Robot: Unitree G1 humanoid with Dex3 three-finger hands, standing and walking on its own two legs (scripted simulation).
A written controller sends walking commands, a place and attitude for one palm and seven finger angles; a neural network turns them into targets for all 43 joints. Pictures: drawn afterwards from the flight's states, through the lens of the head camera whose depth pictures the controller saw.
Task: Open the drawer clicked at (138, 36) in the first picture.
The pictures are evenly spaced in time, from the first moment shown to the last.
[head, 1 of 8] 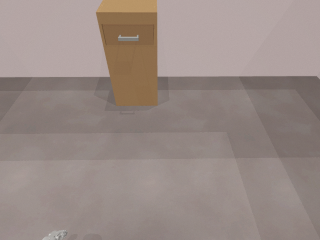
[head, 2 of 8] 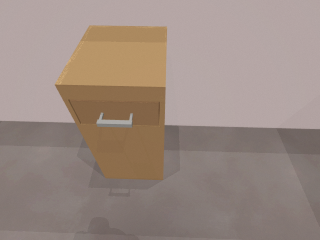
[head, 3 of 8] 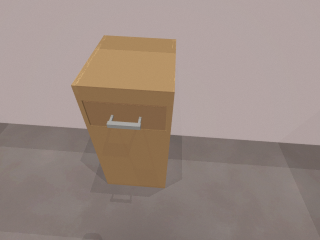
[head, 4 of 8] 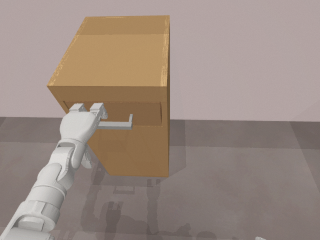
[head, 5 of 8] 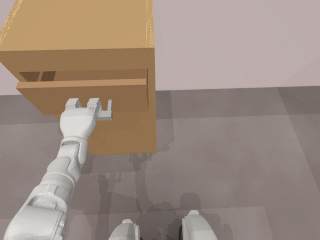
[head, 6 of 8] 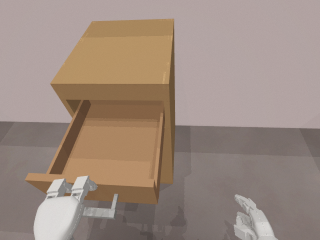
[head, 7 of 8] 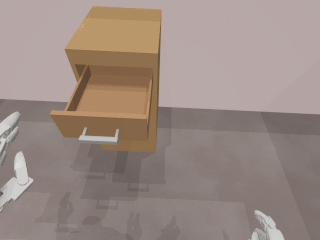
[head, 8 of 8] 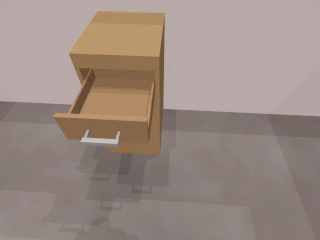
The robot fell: no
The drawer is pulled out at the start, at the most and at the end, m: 0.00 0.30 0.29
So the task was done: yes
